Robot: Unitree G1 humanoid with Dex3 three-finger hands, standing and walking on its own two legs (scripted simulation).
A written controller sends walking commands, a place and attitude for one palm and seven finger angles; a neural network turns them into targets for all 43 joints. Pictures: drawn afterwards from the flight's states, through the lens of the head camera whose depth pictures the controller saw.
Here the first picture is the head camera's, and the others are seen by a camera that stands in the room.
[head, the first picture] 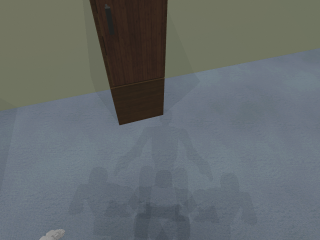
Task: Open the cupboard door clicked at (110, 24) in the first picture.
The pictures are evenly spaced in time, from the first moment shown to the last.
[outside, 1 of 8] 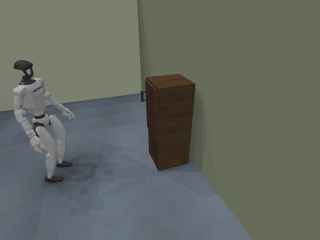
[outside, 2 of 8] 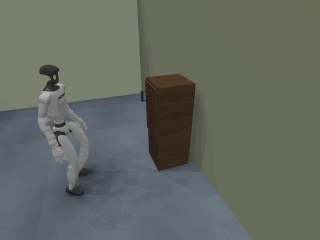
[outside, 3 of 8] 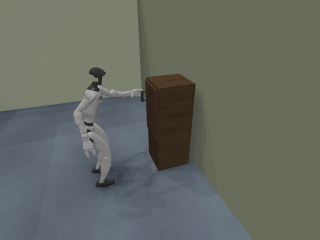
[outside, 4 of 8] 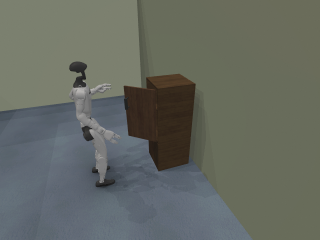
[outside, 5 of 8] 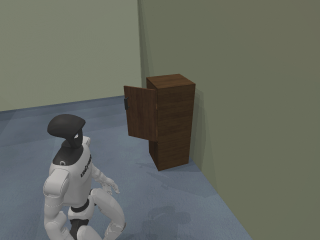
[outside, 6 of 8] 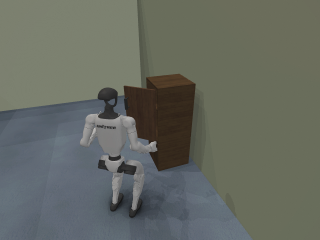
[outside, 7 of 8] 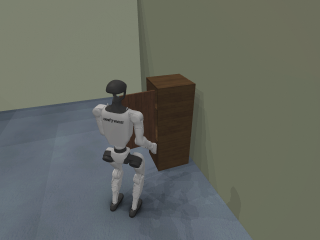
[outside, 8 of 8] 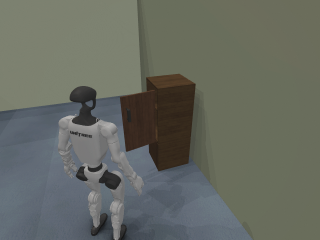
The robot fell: no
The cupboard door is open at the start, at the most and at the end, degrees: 0 101 100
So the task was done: yes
